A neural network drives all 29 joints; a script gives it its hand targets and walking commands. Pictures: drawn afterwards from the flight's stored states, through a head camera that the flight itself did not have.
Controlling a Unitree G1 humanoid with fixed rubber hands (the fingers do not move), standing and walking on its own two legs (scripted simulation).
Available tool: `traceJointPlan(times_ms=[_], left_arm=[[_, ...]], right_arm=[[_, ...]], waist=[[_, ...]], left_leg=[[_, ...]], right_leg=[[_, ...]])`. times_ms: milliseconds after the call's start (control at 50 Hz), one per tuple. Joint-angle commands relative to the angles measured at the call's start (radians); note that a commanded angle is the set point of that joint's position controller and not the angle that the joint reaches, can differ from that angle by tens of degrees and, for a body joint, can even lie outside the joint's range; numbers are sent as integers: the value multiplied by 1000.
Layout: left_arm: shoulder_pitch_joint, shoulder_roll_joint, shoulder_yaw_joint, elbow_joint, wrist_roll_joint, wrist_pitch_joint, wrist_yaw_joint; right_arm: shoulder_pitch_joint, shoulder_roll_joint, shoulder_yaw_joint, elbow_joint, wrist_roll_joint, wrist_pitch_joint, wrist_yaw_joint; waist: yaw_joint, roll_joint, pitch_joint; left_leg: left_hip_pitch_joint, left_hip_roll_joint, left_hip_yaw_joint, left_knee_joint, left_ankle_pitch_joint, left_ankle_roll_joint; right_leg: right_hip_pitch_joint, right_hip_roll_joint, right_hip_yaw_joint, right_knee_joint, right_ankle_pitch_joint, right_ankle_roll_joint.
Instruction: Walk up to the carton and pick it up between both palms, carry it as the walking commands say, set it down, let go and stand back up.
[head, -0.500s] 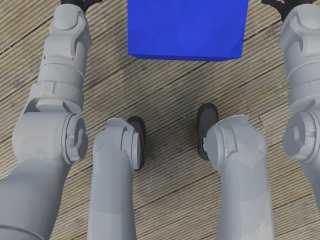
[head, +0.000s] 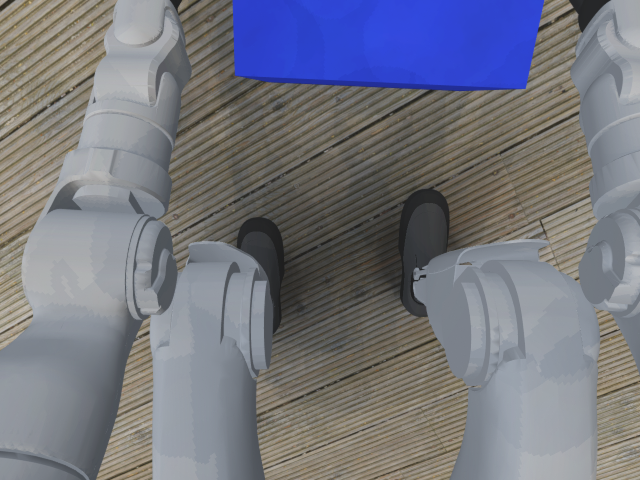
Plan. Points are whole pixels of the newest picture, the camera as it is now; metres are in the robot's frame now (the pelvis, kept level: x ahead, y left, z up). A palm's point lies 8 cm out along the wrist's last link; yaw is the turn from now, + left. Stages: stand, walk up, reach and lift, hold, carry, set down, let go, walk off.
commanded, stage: reach and lift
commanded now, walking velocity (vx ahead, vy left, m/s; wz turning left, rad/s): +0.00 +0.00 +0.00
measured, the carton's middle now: (375, 14) +0.51 -0.06 -0.30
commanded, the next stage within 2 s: none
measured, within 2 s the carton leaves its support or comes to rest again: leaves its support in 1.58 s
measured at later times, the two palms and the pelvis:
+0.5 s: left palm out of the picture +0.54 +0.13 -0.21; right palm out of the picture +0.51 -0.25 -0.21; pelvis +0.00 +0.00 +0.00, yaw +0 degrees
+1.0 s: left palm out of the picture +0.55 +0.11 -0.21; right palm out of the picture +0.51 -0.24 -0.21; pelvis +0.00 +0.00 +0.00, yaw +0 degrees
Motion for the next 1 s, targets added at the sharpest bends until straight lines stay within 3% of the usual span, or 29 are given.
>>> traceJointPlan(times_ms=[0, 60, 80, 100, 140, 180, 200, 280, 300, 320, 340, 360, 400, 420, 440, 460, 480, 560, 580, 600, 640, 660, 700, 760, 800, 860, 880, 920, 980], left_arm=[[-289, 180, -57, -144, -70, -45, 11], [-244, 155, -63, -82, -70, -35, 18], [-227, 158, -29, -35, -55, -25, 21], [-237, 155, -45, -49, -69, -27, 23], [-233, 154, -6, -10, -34, -22, 23], [-241, 154, -13, -40, -24, -25, 18], [-247, 141, -28, -24, -38, -28, 19], [-255, 74, -64, -56, -53, -30, 4], [-258, 93, -52, -41, -44, -31, 3], [-267, 81, -65, -55, -52, -33, 10], [-264, 45, -67, -42, -57, -31, 3], [-265, 52, -68, -22, -65, -26, 5], [-286, 21, -83, -56, -52, -34, 0], [-293, -12, -107, -43, -74, -31, -2], [-306, -3, -121, -66, -77, -38, 1], [-299, -7, -98, -44, -60, -40, 3], [-283, -2, -83, -16, -58, -32, 1], [-283, -48, -105, -31, -52, -42, 1], [-283, -54, -97, -25, -43, -49, -4], [-292, -61, -97, -20, -55, -51, 0], [-298, -98, -107, -13, -50, -49, -8], [-278, -92, -94, 17, -30, -48, -9], [-330, -205, -157, -32, -59, -49, -24], [-369, -280, -149, -33, -39, -50, -47], [-386, -430, -178, 14, -50, -30, -85], [-434, -564, -199, -13, -20, -20, -132], [-430, -596, -182, -16, -14, -15, -144], [-450, -634, -185, -43, 5, -7, -158], [-447, -678, -161, -46, 32, 6, -182]], right_arm=[[-246, -180, 10, -71, 30, -18, -16], [-230, -216, -15, -29, 18, -17, -18], [-243, -223, 0, -27, 12, -14, -16], [-253, -225, -12, -33, 5, -12, -15], [-269, -207, 11, -11, 15, -6, -4], [-253, -190, -4, 3, 3, -5, -4], [-269, -137, 45, -3, 40, -7, -1], [-297, -134, 66, -53, 49, -19, 5], [-297, -126, 60, -53, 47, -15, 3], [-293, -137, 59, -23, 41, -19, 1], [-305, -102, 88, -63, 55, -21, 2], [-319, -129, 78, -62, 42, -23, -2], [-359, -76, 107, -94, 63, -29, -4], [-335, -68, 109, -59, 57, -25, 0], [-323, -45, 126, -37, 66, -24, 3], [-340, -49, 125, -32, 68, -27, -3], [-342, -64, 104, -23, 54, -21, -1], [-283, -16, 102, 52, 35, -22, -1], [-313, 28, 117, 15, 49, -23, 3], [-324, 20, 122, -3, 45, -29, 1], [-343, 50, 144, -15, 51, -31, 6], [-361, 55, 150, -3, 69, -28, 10], [-369, 119, 160, 11, 60, -34, 20], [-442, 238, 197, -66, 70, -30, 41], [-463, 358, 230, -18, 71, -12, 75], [-548, 515, 246, -87, 69, -1, 120], [-541, 527, 244, -75, 55, 8, 129], [-556, 597, 251, -94, 65, 21, 156], [-538, 662, 223, -100, 43, 35, 178]], waist=[[-56, -15, -1233], [-83, 21, -1200], [-51, -1, -1153], [-70, -2, -1170], [-21, -21, -1110], [-44, -5, -1104], [-11, -4, -1099], [-37, -9, -1143], [-19, -1, -1140], [-45, -7, -1136], [-27, -13, -1135], [-50, -27, -1155], [-11, 1, -1139], [-42, -7, -1149], [-47, -21, -1161], [-24, -2, -1131], [-33, -28, -1084], [-54, 6, -1088], [-24, 6, -1091], [-49, -18, -1105], [-28, -6, -1107], [6, 8, -1069], [-35, 23, -1112], [-4, 7, -1099], [-25, -15, -1067], [-7, 12, -1049], [-29, -7, -1052], [3, 24, -1055], [-5, 51, -1030]], left_leg=[[404, 39, 60, -63, 194, 11], [420, 29, 61, -55, 156, -1], [384, 25, 63, -66, 119, 1], [430, 27, 48, -77, 128, 4], [369, 27, 57, -75, 83, 10], [355, 32, 64, -84, 78, 8], [373, 24, 62, -86, 103, 8], [379, 25, 61, -76, 120, 12], [366, 21, 58, -74, 117, 16], [379, 18, 56, -78, 129, 8], [349, 19, 68, -68, 127, 10], [364, 18, 60, -66, 101, 10], [344, 14, 69, -74, 119, 15], [367, 12, 64, -84, 120, 14], [379, 6, 62, -78, 116, 13], [370, 1, 78, -86, 114, 8], [342, 7, 66, -91, 80, 16], [344, -5, 77, -91, 88, 7], [353, -3, 72, -95, 115, 14], [360, -13, 62, -91, 97, 17], [362, -15, 62, -94, 113, 17], [328, -12, 79, -103, 64, 22], [357, -22, 71, -86, 96, 14], [340, -22, 72, -94, 108, 24], [318, -27, 70, -93, 55, 27], [284, -35, 71, -92, 74, 32], [269, -41, 72, -75, 75, 25], [306, -35, 74, -82, 90, 29], [287, -39, 87, -69, 77, 32]], right_leg=[[728, -7, -19, 15, 278, 14], [673, -9, -30, 11, 209, 9], [676, -12, -20, -7, 172, 10], [651, -9, -26, -1, 157, 8], [633, -10, -18, -13, 106, 12], [626, -6, -19, -13, 121, 11], [639, -3, -14, -27, 127, 15], [659, -6, -25, -15, 161, 11], [674, 0, -13, -19, 164, 12], [666, 1, -23, -14, 170, 11], [678, 3, -16, -20, 180, 13], [708, -1, -28, -21, 162, 14], [709, 7, -14, -19, 188, 11], [686, 9, -23, -24, 182, 10], [695, 10, -37, -14, 177, 12], [687, 13, -27, -31, 166, 13], [668, 11, -27, -33, 134, 14], [655, 19, -31, -32, 158, 5], [660, 26, -26, -31, 166, 7], [685, 21, -27, -43, 150, 8], [684, 26, -23, -49, 167, 5], [660, 28, -23, -47, 120, 3], [670, 30, -29, -38, 153, -5], [657, 46, -28, -35, 157, 0], [655, 39, -36, -46, 104, -5], [619, 55, -37, -36, 118, -8], [636, 55, -45, -25, 123, -5], [595, 53, -38, -17, 121, -5], [572, 63, -36, -21, 102, -7]])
